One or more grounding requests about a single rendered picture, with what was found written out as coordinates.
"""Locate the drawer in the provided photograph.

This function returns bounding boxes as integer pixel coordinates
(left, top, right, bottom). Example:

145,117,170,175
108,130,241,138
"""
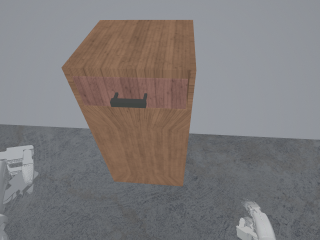
72,76,188,109

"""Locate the handle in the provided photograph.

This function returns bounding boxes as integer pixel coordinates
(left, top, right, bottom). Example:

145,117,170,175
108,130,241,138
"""
110,92,147,108

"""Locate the cabinet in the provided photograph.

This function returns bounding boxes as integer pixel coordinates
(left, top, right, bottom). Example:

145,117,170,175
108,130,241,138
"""
61,20,197,187

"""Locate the robot left hand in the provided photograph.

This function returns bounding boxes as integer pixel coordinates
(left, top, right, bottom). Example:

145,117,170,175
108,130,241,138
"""
0,145,39,214

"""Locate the robot right hand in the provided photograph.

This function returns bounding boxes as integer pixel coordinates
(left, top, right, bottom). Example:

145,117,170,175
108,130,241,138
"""
236,197,276,240

